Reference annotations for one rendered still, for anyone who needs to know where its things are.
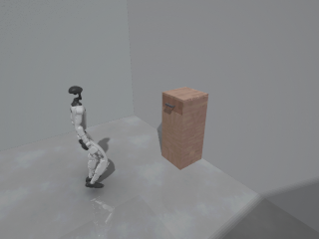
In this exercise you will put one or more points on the left robot foot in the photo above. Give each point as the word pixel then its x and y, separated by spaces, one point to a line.
pixel 89 179

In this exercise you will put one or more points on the robot right forearm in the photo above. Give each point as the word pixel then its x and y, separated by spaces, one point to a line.
pixel 83 137

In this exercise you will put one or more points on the handle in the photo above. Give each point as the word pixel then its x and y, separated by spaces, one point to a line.
pixel 168 105

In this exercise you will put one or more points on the robot right shin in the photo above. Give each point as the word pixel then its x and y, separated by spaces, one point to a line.
pixel 99 170

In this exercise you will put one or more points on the right robot upper arm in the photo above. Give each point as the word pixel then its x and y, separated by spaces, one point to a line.
pixel 78 117

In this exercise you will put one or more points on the drawer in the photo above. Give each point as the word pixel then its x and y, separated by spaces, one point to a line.
pixel 168 100

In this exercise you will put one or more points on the cabinet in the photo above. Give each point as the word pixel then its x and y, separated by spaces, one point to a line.
pixel 182 135

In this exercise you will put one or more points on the robot right hand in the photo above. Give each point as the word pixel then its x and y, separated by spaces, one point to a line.
pixel 94 150

